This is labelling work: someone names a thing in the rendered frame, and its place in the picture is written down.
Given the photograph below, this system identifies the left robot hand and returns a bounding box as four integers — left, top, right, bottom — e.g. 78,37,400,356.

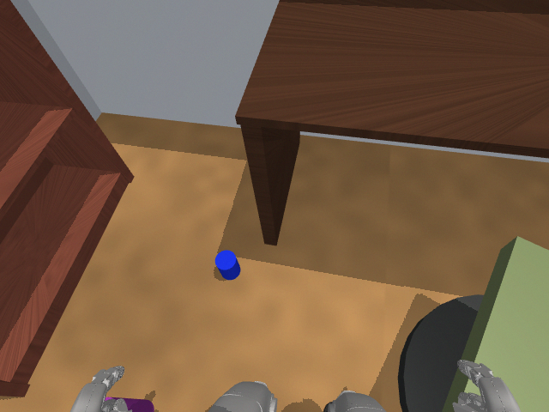
70,366,132,412

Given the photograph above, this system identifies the desk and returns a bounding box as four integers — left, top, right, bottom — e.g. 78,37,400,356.
235,0,549,245

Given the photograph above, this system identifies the office chair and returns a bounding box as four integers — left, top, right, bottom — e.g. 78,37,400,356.
398,236,549,412

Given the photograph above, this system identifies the bookshelf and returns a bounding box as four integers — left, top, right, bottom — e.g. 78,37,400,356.
0,0,134,397

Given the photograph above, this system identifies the right robot hand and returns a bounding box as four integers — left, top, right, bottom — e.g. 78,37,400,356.
452,360,521,412

